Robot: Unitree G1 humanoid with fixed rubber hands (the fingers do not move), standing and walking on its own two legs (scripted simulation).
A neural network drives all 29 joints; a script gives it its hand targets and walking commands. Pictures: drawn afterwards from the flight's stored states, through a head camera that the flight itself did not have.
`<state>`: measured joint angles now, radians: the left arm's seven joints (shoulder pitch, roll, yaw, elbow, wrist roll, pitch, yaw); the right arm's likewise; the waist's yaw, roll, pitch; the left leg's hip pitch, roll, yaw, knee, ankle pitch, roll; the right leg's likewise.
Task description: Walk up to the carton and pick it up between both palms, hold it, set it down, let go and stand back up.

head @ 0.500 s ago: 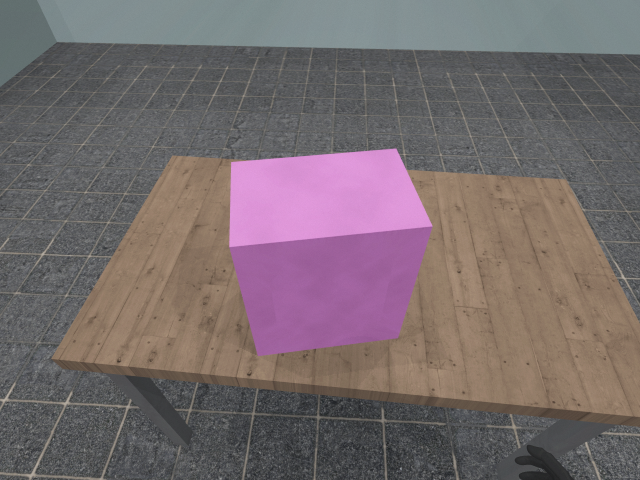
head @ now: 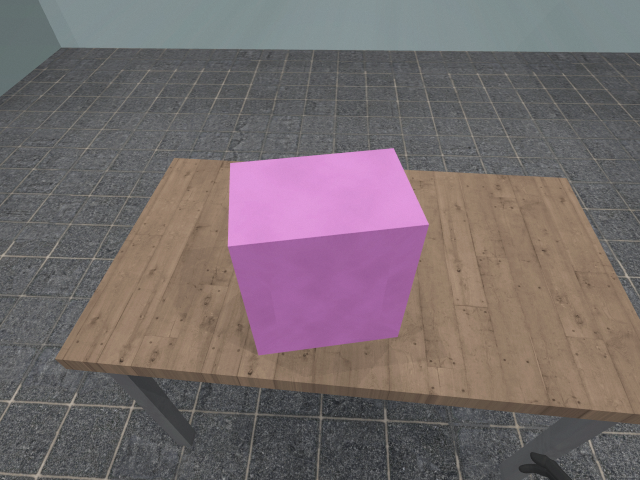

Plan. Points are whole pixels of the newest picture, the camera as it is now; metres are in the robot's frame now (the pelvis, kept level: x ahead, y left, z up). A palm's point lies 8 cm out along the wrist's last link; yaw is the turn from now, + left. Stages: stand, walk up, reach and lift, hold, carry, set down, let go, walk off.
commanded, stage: stand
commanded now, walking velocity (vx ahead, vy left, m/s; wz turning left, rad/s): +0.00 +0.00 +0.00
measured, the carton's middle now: (321, 258) +0.45 +0.04 -0.01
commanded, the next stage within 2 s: none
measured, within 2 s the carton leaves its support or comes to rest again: neither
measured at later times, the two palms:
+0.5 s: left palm out of the picture +0.04 +0.33 -0.10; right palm out of the picture +0.11 -0.30 -0.10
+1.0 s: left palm out of the picture +0.05 +0.33 -0.10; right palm out of the picture +0.11 -0.30 -0.10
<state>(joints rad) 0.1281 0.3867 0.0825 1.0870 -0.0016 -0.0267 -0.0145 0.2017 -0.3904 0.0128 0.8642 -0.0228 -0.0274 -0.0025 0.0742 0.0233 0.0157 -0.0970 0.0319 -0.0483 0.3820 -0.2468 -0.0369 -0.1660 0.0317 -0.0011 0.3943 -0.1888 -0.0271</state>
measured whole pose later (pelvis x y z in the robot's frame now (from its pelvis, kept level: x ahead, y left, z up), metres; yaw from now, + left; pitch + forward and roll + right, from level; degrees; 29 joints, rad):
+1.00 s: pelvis +0.00 +0.00 +0.00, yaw +0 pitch -2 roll +0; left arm 0.13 0.39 0.08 1.12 0.00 -0.03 -0.01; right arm 0.20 -0.40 0.01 0.91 -0.02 -0.03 0.00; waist 0.07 0.03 0.02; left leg -0.09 0.03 -0.05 0.36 -0.23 -0.04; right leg -0.16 0.03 0.00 0.37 -0.17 -0.03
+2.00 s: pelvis +0.00 +0.00 +0.00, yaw +0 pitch -2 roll +0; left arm 0.12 0.38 0.08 1.10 0.00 -0.02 -0.01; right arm 0.20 -0.40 0.01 0.92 -0.02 -0.03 -0.01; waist 0.07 0.03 0.02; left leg -0.09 0.03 -0.05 0.35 -0.23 -0.04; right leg -0.16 0.03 0.00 0.37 -0.17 -0.03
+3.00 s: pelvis +0.00 +0.00 +0.00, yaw +0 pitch -2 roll +0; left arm 0.12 0.38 0.08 1.10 0.00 -0.02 -0.01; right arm 0.19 -0.40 0.01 0.94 -0.02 -0.03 -0.01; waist 0.07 0.03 0.02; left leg -0.09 0.03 -0.05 0.34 -0.22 -0.04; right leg -0.17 0.03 0.00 0.36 -0.17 -0.03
